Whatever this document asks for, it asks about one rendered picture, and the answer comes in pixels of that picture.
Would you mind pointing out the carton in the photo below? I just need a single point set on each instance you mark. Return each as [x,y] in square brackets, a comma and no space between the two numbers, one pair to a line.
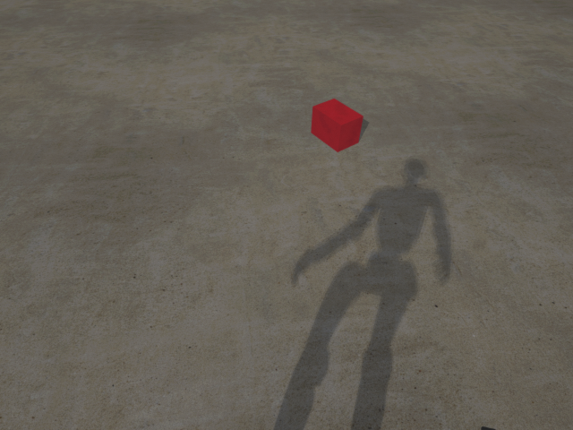
[336,124]

